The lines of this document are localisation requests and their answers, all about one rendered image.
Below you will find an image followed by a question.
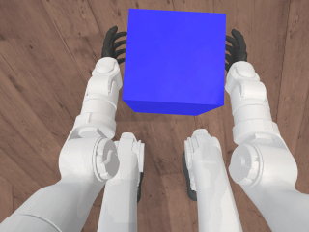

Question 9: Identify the carton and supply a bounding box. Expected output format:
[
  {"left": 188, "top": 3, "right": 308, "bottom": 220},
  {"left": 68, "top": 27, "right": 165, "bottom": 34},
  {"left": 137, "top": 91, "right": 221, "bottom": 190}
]
[{"left": 122, "top": 9, "right": 226, "bottom": 116}]

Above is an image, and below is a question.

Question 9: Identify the right robot hand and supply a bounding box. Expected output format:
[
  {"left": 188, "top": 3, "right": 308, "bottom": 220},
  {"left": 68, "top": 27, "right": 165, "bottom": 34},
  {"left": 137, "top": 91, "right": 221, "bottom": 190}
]
[{"left": 225, "top": 29, "right": 248, "bottom": 73}]

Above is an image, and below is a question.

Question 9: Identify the robot right forearm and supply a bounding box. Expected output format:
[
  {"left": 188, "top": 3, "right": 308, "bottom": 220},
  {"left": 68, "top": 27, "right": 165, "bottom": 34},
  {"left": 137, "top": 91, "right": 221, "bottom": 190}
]
[{"left": 225, "top": 61, "right": 298, "bottom": 175}]

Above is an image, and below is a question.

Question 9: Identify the robot right upper arm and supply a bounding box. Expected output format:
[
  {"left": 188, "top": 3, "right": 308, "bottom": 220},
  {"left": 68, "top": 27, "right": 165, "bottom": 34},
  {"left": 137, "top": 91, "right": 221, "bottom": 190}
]
[{"left": 228, "top": 142, "right": 309, "bottom": 232}]

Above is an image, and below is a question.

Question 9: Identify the robot thigh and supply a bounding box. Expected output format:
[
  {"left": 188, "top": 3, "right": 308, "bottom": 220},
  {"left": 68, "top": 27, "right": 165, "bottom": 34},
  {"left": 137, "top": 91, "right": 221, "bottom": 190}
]
[
  {"left": 97, "top": 137, "right": 145, "bottom": 232},
  {"left": 184, "top": 133, "right": 243, "bottom": 232}
]

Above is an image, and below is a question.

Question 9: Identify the robot right thigh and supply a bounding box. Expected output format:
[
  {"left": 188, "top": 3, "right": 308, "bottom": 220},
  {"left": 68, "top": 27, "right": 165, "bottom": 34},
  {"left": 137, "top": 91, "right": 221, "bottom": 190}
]
[{"left": 184, "top": 133, "right": 243, "bottom": 232}]

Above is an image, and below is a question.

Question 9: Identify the robot left thigh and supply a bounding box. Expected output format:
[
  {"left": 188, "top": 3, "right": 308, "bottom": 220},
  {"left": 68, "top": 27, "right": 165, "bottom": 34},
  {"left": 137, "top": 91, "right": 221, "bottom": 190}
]
[{"left": 97, "top": 137, "right": 145, "bottom": 232}]

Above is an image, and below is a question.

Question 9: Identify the robot left upper arm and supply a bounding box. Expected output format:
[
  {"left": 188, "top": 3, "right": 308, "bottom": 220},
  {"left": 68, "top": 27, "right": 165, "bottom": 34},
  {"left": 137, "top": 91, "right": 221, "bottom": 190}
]
[{"left": 0, "top": 136, "right": 120, "bottom": 232}]

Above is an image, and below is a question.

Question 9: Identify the robot left forearm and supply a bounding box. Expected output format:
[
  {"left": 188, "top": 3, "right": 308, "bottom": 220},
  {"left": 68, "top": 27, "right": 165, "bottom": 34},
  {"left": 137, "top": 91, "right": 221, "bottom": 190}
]
[{"left": 58, "top": 57, "right": 123, "bottom": 172}]

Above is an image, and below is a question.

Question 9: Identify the left robot hand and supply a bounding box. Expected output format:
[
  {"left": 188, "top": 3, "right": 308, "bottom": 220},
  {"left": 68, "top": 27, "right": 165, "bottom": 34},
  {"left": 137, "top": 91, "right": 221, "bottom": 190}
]
[{"left": 101, "top": 25, "right": 127, "bottom": 65}]

